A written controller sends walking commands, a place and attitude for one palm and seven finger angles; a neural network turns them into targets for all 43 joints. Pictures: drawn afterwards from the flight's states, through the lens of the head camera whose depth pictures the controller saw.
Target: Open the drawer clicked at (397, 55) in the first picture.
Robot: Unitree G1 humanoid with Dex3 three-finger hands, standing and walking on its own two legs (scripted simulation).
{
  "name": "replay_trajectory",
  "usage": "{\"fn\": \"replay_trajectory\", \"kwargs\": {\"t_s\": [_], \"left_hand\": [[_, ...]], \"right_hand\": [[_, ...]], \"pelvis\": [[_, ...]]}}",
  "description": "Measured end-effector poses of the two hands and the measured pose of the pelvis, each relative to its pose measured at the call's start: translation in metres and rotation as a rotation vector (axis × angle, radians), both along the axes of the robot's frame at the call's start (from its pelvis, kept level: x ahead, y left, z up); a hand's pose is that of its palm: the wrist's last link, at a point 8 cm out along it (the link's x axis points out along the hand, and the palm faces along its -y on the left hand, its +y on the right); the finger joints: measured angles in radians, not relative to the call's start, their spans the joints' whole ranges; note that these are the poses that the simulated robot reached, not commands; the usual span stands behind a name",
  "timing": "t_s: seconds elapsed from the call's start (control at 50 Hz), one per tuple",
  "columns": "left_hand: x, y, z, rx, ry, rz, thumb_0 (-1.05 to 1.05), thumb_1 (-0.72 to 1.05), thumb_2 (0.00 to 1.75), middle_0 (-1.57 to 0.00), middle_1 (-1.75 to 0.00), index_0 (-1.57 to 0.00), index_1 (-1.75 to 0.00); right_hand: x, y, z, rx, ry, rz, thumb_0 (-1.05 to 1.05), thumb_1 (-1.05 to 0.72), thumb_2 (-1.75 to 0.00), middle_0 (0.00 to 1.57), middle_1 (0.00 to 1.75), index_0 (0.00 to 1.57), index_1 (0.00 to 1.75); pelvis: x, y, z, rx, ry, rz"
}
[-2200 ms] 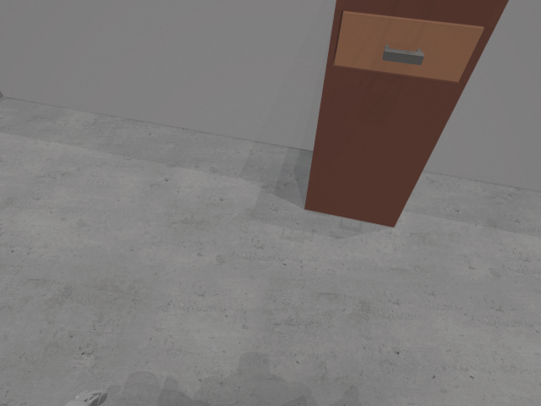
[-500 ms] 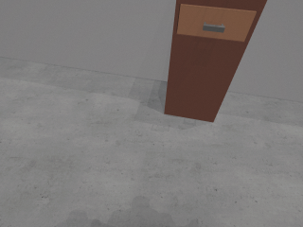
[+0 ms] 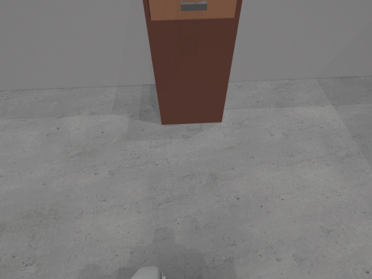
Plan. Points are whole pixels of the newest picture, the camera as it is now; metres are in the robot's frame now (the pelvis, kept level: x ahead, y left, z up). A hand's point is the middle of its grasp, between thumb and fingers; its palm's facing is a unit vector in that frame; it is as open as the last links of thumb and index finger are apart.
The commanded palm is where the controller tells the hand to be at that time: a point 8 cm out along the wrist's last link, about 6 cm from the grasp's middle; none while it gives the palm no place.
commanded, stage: walk to a spot facing it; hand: left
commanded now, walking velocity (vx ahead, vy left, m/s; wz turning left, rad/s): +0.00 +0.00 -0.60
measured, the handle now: (193, 3) +1.14 +0.08 +0.05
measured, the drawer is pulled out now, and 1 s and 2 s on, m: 0.00 0.00 0.00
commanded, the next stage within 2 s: turn to face it in 1.40 s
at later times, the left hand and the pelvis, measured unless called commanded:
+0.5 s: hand (110, 267) +0.15 +0.21 -0.16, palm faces -0.36 -0.91 -0.20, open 7.4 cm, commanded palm none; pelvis +0.00 +0.03 +0.00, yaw -21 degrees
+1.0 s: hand (158, 226) +0.27 +0.11 -0.21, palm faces -0.53 -0.83 -0.15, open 7.3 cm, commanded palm none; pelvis +0.16 -0.04 -0.02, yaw -34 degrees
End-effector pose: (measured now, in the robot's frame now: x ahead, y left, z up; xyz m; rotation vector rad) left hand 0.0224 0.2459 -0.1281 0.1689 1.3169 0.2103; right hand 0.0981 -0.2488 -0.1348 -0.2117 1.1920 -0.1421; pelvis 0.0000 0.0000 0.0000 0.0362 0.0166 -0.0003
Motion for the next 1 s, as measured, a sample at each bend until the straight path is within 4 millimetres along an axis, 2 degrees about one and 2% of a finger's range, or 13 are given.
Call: {"fn": "replay_trajectory", "kwargs": {"t_s": [0.16, 0.2, 0.26, 0.36, 0.42, 0.48, 0.6, 0.66, 0.7, 0.74, 0.86, 0.94, 1.0], "left_hand": [[0.029, 0.042, -0.011, 0.007, -0.043, -0.104, 0.01, 0.91, 0.90, -0.21, -0.30, -0.21, -0.30], [0.040, 0.053, -0.016, 0.003, -0.058, -0.131, 0.01, 0.91, 0.90, -0.21, -0.30, -0.20, -0.30], [0.058, 0.061, -0.011, -0.002, -0.081, -0.178, 0.01, 0.91, 0.90, -0.20, -0.30, -0.20, -0.30], [0.085, 0.059, -0.002, -0.023, -0.098, -0.270, 0.01, 0.91, 0.90, -0.20, -0.30, -0.20, -0.30], [0.105, 0.046, 0.000, -0.036, -0.088, -0.340, 0.01, 0.91, 0.90, -0.20, -0.30, -0.20, -0.30], [0.132, 0.020, 0.001, -0.049, -0.084, -0.422, 0.01, 0.92, 0.90, -0.20, -0.30, -0.20, -0.30], [0.200, -0.060, -0.001, -0.072, -0.158, -0.597, 0.01, 0.91, 0.90, -0.20, -0.30, -0.20, -0.30], [0.225, -0.094, -0.004, -0.085, -0.244, -0.626, 0.01, 0.91, 0.90, -0.20, -0.30, -0.20, -0.30], [0.229, -0.105, -0.003, -0.090, -0.249, -0.629, 0.01, 0.91, 0.90, -0.20, -0.30, -0.20, -0.30], [0.228, -0.110, -0.003, -0.087, -0.213, -0.635, 0.01, 0.91, 0.90, -0.20, -0.30, -0.20, -0.30], [0.231, -0.106, -0.016, -0.086, -0.061, -0.643, 0.01, 0.91, 0.90, -0.21, -0.30, -0.21, -0.30], [0.250, -0.093, -0.035, -0.088, 0.015, -0.619, 0.01, 0.91, 0.90, -0.21, -0.30, -0.21, -0.30], [0.275, -0.087, -0.050, -0.078, 0.065, -0.617, 0.01, 0.91, 0.90, -0.21, -0.30, -0.21, -0.30]], "right_hand": [[-0.022, 0.013, 0.017, -0.064, -0.092, -0.091, 0.01, -0.91, -0.90, 0.20, 0.30, 0.20, 0.30], [-0.037, 0.018, 0.020, -0.083, -0.104, -0.114, 0.01, -0.91, -0.90, 0.20, 0.30, 0.20, 0.30], [-0.065, 0.027, 0.026, -0.091, -0.074, -0.150, 0.01, -0.91, -0.90, 0.20, 0.30, 0.20, 0.30], [-0.108, 0.036, 0.029, -0.081, -0.026, -0.238, 0.01, -0.90, -0.90, 0.20, 0.30, 0.21, 0.30], [-0.137, 0.040, 0.026, -0.064, 0.003, -0.313, 0.01, -0.90, -0.90, 0.20, 0.30, 0.21, 0.30], [-0.171, 0.043, 0.020, -0.042, 0.060, -0.398, 0.01, -0.90, -0.90, 0.20, 0.30, 0.21, 0.30], [-0.239, 0.042, 0.000, 0.017, 0.228, -0.560, 0.01, -0.90, -0.90, 0.20, 0.30, 0.21, 0.30], [-0.254, 0.036, -0.010, 0.046, 0.312, -0.593, 0.01, -0.90, -0.90, 0.20, 0.30, 0.20, 0.30], [-0.244, 0.026, -0.009, 0.046, 0.317, -0.606, 0.01, -0.91, -0.90, 0.20, 0.30, 0.20, 0.30], [-0.222, 0.013, -0.005, 0.035, 0.270, -0.615, 0.02, -0.91, -0.90, 0.20, 0.30, 0.20, 0.30], [-0.125, -0.020, 0.008, -0.006, 0.059, -0.614, 0.01, -0.91, -0.90, 0.20, 0.30, 0.20, 0.30], [-0.056, -0.033, 0.010, -0.039, -0.040, -0.593, 0.01, -0.91, -0.90, 0.20, 0.30, 0.20, 0.30], [-0.021, -0.034, 0.007, -0.075, -0.091, -0.598, 0.01, -0.91, -0.90, 0.20, 0.30, 0.20, 0.30]], "pelvis": [[-0.015, 0.030, -0.005, -0.028, 0.017, -0.102], [-0.020, 0.037, -0.008, -0.028, 0.011, -0.124], [-0.023, 0.044, -0.002, -0.041, -0.003, -0.164], [-0.018, 0.049, 0.004, -0.065, -0.007, -0.247], [-0.013, 0.046, 0.006, -0.069, -0.004, -0.300], [-0.006, 0.039, 0.005, -0.066, 0.002, -0.351], [0.010, 0.006, -0.007, -0.061, 0.014, -0.438], [0.018, -0.010, -0.017, -0.064, 0.004, -0.449], [0.027, -0.017, -0.014, -0.065, -0.004, -0.468], [0.039, -0.023, -0.009, -0.061, -0.007, -0.488], [0.084, -0.034, -0.004, -0.068, -0.002, -0.538], [0.127, -0.037, -0.012, -0.087, -0.006, -0.565], [0.158, -0.039, -0.022, -0.085, -0.015, -0.601]]}}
